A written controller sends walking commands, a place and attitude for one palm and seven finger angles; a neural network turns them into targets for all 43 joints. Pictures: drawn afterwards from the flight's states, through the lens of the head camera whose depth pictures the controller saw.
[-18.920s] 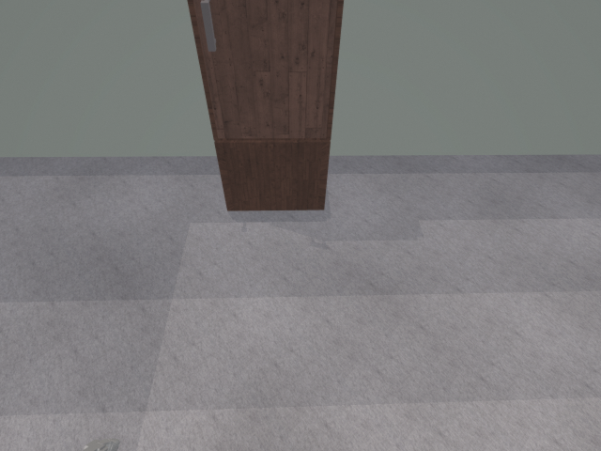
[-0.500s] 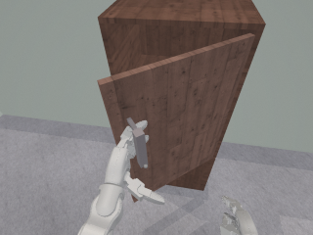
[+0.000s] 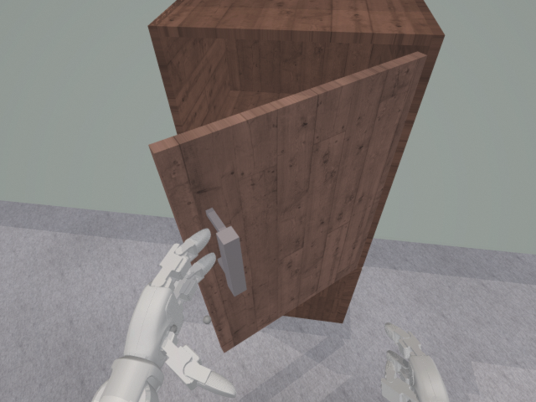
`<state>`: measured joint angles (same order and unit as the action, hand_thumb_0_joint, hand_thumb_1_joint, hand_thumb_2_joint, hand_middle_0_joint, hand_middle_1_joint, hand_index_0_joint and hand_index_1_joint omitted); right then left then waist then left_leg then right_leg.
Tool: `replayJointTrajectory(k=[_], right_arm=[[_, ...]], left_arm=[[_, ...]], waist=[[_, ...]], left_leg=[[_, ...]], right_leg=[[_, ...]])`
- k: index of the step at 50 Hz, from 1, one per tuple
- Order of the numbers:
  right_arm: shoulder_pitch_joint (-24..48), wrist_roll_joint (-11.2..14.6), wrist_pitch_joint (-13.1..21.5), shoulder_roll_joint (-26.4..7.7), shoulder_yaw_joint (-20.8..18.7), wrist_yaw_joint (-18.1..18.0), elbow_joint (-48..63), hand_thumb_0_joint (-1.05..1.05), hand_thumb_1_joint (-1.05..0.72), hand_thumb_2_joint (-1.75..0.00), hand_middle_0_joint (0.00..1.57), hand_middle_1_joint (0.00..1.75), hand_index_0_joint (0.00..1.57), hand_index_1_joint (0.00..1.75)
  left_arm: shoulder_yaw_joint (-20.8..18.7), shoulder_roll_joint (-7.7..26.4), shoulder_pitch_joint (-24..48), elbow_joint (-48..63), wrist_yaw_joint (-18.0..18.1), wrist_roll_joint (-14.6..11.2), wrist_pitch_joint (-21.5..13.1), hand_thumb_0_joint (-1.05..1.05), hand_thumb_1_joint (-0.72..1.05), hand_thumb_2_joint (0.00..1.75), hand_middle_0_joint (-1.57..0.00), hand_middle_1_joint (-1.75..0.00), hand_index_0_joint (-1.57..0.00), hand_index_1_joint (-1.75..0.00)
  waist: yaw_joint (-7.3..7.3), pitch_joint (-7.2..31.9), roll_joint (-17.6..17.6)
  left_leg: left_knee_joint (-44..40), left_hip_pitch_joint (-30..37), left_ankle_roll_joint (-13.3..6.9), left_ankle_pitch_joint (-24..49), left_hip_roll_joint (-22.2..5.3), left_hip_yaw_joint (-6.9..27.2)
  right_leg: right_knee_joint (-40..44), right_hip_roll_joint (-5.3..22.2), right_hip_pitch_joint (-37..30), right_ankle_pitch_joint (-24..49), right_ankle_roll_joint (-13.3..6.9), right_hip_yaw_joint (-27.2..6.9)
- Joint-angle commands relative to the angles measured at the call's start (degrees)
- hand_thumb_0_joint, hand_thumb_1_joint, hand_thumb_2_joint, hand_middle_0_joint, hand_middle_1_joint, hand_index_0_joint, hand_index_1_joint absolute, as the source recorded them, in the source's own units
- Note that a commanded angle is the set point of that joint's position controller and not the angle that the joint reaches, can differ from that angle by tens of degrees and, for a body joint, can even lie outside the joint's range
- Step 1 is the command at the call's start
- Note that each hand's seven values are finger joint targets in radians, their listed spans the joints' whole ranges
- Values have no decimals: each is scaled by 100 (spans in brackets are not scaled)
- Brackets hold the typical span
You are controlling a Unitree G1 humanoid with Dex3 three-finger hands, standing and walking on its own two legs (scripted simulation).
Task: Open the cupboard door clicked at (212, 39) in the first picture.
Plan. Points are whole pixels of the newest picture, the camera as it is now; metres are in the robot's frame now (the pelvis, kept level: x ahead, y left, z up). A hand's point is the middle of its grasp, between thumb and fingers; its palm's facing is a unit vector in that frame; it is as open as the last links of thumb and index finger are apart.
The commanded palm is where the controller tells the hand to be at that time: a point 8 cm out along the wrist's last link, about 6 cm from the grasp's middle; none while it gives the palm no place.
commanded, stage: slide the hand sideways off the handle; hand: left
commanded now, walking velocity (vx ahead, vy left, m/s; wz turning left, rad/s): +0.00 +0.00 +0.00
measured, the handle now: (225, 253) +0.30 +0.08 +0.10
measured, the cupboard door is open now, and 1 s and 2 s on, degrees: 41 41 41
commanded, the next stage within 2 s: draw the hand back to the body in 0.56 s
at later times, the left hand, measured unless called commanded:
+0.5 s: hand (158, 343) +0.17 +0.15 +0.09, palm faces -0.05 -1.00 -0.06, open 16.3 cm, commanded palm +0.14 +0.20 +0.10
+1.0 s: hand (128, 333) +0.17 +0.17 +0.11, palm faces -0.06 -0.99 -0.08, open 16.3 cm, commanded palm +0.14 +0.24 +0.13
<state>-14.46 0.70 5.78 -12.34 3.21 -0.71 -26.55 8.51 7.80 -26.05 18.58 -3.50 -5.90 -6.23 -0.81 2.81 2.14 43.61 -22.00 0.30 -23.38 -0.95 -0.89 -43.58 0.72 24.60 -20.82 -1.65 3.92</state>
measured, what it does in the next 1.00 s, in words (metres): stands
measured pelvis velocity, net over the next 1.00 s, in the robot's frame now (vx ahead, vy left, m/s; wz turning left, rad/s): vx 0.00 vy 0.02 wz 0.02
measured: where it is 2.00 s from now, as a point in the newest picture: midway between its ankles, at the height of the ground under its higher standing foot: outside the picture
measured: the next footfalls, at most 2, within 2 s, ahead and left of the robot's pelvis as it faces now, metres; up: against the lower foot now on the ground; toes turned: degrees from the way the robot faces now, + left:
none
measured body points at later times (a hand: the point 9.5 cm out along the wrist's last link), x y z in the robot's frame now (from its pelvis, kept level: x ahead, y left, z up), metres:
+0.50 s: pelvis +0.00 +0.00 -0.01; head +0.01 -0.02 +0.44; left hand +0.17 +0.20 +0.10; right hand +0.19 -0.22 -0.07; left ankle -0.01 +0.12 -0.71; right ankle +0.02 -0.10 -0.71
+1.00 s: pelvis +0.00 +0.02 +0.00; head -0.01 +0.01 +0.45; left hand +0.17 +0.23 +0.12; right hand +0.20 -0.19 -0.06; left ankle -0.01 +0.12 -0.71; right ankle +0.02 -0.10 -0.71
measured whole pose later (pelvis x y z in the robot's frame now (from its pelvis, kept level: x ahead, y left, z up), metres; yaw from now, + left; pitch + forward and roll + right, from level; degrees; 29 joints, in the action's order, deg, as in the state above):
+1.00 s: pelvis +0.00 +0.02 +0.00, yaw +1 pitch +2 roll -1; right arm -15.5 2.6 13.0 -13.2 3.8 -3.0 -28.3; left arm -4.8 13.8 -31.9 25.6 -13.5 -13.7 -3.5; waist -2.1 4.0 3.3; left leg 47.1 -23.6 -1.0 -25.2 -0.3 0.3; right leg -44.3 1.3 24.4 -21.5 -0.3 4.9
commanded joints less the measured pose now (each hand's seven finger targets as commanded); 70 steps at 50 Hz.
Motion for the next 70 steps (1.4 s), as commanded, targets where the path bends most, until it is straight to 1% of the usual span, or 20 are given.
replayJointTrajectory(k=[1,6,13,14,20,22,24,27,28,33,36,39,46,53,58,59,60,61,64,70], right_arm=[[553,11,473,-540,-270,-95,989,0,-90,-90,20,30,20,30],[473,36,646,-579,-277,-143,1010,0,-90,-90,20,30,20,30],[448,62,716,-575,-321,-168,1021,0,-90,-90,20,30,20,30],[480,68,709,-577,-336,-171,995,0,-90,-90,20,30,20,30],[492,100,786,-600,-352,-208,1046,0,-90,-90,20,30,20,30],[426,104,845,-636,-351,-232,1000,0,-90,-90,20,30,20,30],[437,116,890,-663,-388,-265,945,0,-90,-90,20,30,20,30],[465,141,965,-692,-362,-284,975,0,-90,-90,20,30,20,30],[468,149,995,-701,-357,-289,962,0,-90,-90,20,30,20,30],[450,144,1060,-698,-341,-300,939,0,-90,-90,20,30,20,30],[520,147,1054,-640,-333,-288,964,0,-90,-90,20,30,20,30],[552,160,997,-639,-311,-293,906,0,-90,-90,20,30,20,30],[606,197,1071,-678,-257,-291,903,0,-90,-90,20,30,20,30],[680,222,1136,-696,-254,-308,784,0,-90,-90,20,30,20,30],[758,261,1210,-733,-229,-358,684,0,-90,-90,20,30,20,30],[705,142,1116,-626,-269,-488,694,0,-90,-90,20,30,20,30],[733,65,1092,-535,-227,-535,677,0,-90,-90,20,30,20,30],[685,55,1022,-528,-199,-521,562,0,-90,-90,20,30,20,30],[775,12,915,-602,-228,-529,444,0,-90,-90,20,30,20,30],[895,-64,854,-587,-228,-513,257,0,-90,-90,20,30,20,30]], left_arm=[[-509,280,541,1446,-94,-150,-527,0,-50,30,-15,-30,-15,-30],[-578,345,417,1473,-293,-279,-566,0,-50,30,-15,-30,-15,-30],[-1150,659,-289,1464,-461,-497,-535,0,-50,30,-15,-30,-15,-30],[-1261,722,-445,1433,-482,-509,-543,0,-50,30,-15,-30,-15,-30],[-1251,699,-547,1653,-709,-666,-697,0,-50,30,-15,-30,-15,-30],[-1246,760,-397,1678,-834,-735,-771,0,-50,30,-15,-30,-15,-30],[-1482,961,-528,1570,-941,-789,-806,0,-50,30,-15,-30,-15,-30],[-1314,804,-357,1631,-1078,-861,-839,0,-50,30,-15,-30,-15,-30],[-1286,811,-320,1617,-1086,-855,-817,0,-50,30,-15,-30,-15,-30],[-1240,803,-237,1538,-936,-761,-666,0,-50,30,-15,-30,-15,-30],[-1500,1024,-285,1864,-809,-714,-587,0,-50,30,-15,-30,-15,-30],[-1670,1095,-294,1760,-768,-740,-407,0,-50,30,-15,-30,-15,-30],[-1622,1018,-298,2012,-978,-869,-109,0,-50,30,-15,-30,-15,-30],[-2124,1308,-278,2095,-1100,-1029,50,0,-50,30,-15,-30,-15,-30],[-2368,1439,-117,1994,-1277,-1186,123,0,-32,37,-16,-30,-16,-30],[-2543,2175,4,2521,-252,-236,57,0,-29,39,-16,-30,-16,-30],[-2140,1497,-327,2379,156,-141,138,0,-26,40,-16,-30,-16,-30],[-1967,1310,-434,2167,415,7,178,0,-22,42,-16,-30,-16,-30],[-2048,1527,-264,2242,818,246,132,0,-12,47,-16,-30,-16,-30],[-2259,1645,-196,2168,1080,402,-15,0,9,55,-17,-30,-17,-30]], waist=[[42,538,-340],[53,557,-343],[-102,697,-542],[-156,700,-410],[-67,546,-283],[17,555,-320],[-20,564,-438],[22,524,-267],[26,495,-114],[3,523,-285],[-138,757,63],[-138,611,-120],[-120,531,73],[-172,473,-80],[-171,350,52],[-405,279,-27],[-254,-131,-35],[-218,-331,88],[-229,-194,187],[-278,-57,235]], left_leg=[[-468,-245,-149,777,178,116],[-361,-347,-146,717,193,159],[-257,-532,-132,947,202,139],[-242,-535,-126,1002,207,129],[-172,-598,-132,849,203,147],[-119,-624,-138,777,203,182],[-40,-679,-143,735,189,186],[-83,-654,-145,635,192,231],[-75,-642,-143,633,183,238],[-151,-652,-142,501,163,313],[-282,-481,-126,712,168,314],[-368,-494,-118,776,141,325],[-570,-201,-111,894,122,357],[-722,-18,-109,1052,118,361],[-866,156,-104,1054,117,359],[-1140,62,-107,845,50,307],[-1216,81,-93,685,81,270],[-1302,96,-86,630,41,283],[-1510,470,-105,779,10,289],[-1959,872,-89,1274,-16,308]], right_leg=[[752,-35,-382,791,65,-286],[682,-34,-272,694,77,-269],[606,-14,-511,1045,96,-338],[588,-14,-568,1095,69,-357],[581,-28,-320,834,90,-339],[588,-27,-239,709,102,-346],[627,-25,-221,551,96,-417],[564,-39,-109,423,94,-314],[537,-48,-66,428,85,-292],[486,-79,-21,242,77,-189],[386,-75,-246,557,38,-102],[444,-107,-322,654,40,-46],[574,-128,-409,839,63,40],[773,-155,-608,1018,69,62],[985,-172,-708,1019,63,61],[1269,-115,-995,769,8,-215],[1443,-88,-876,601,11,-218],[1501,-57,-885,484,18,-160],[1677,-39,-1112,575,8,-161],[1807,-12,-1626,964,3,-116]])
